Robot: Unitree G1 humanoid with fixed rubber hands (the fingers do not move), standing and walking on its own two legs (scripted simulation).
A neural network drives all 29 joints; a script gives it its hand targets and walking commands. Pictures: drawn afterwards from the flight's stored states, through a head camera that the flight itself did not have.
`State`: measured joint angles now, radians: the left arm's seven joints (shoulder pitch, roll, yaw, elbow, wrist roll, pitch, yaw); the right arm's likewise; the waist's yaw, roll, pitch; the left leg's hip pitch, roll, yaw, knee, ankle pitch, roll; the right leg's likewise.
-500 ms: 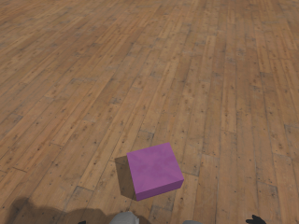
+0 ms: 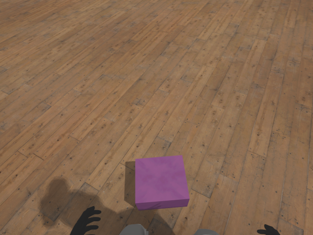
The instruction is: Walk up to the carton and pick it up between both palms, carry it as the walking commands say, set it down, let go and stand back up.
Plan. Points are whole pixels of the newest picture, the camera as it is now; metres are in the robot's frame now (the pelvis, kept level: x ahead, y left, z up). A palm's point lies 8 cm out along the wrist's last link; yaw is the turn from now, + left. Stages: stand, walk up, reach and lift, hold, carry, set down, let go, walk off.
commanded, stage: walk up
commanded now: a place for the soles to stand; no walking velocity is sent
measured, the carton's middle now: (160, 182) +0.48 +0.02 -0.68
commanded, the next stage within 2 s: reach and lift in 1.24 s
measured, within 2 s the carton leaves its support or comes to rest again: neither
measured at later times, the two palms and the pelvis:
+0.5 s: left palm out of the picture +0.04 +0.25 -0.11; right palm out of the picture +0.11 -0.24 -0.10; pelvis +0.00 -0.01 +0.01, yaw +7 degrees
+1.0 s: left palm out of the picture +0.02 +0.25 -0.12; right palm (262, 227) +0.14 -0.25 -0.10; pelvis +0.02 -0.01 +0.00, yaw +12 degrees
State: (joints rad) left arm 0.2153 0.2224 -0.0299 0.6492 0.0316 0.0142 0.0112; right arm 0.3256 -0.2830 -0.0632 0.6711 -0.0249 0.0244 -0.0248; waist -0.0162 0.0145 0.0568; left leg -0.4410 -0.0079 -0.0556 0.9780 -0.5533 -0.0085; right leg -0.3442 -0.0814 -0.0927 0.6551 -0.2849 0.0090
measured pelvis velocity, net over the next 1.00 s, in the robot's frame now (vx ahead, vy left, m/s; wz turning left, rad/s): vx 0.02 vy -0.01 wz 0.21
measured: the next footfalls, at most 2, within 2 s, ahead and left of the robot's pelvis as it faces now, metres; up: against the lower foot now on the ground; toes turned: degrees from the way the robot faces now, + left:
left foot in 0.14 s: +0.04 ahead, +0.11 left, +0.00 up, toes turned +4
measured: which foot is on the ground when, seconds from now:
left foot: up 0.00-0.12, down 0.14-1.00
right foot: down 0.00-1.00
